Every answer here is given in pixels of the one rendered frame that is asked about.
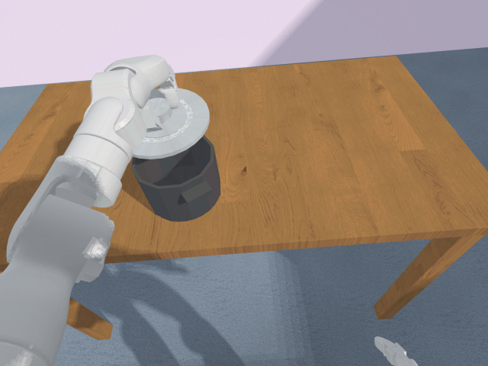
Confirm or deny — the robot left hand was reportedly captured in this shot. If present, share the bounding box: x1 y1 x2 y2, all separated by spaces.
104 55 179 130

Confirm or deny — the pot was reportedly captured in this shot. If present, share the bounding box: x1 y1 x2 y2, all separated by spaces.
131 135 220 222

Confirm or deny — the knob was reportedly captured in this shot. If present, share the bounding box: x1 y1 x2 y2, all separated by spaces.
150 98 172 123

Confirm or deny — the robot right hand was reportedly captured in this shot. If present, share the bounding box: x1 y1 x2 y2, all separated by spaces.
374 336 418 366

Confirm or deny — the table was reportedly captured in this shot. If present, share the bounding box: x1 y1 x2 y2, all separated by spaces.
0 56 488 340

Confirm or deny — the left robot forearm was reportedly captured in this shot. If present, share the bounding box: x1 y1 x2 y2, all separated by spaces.
6 63 151 263

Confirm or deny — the lid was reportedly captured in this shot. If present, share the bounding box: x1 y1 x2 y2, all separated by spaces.
133 88 210 159

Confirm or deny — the robot left upper arm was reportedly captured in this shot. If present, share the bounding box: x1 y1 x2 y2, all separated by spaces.
0 194 115 366

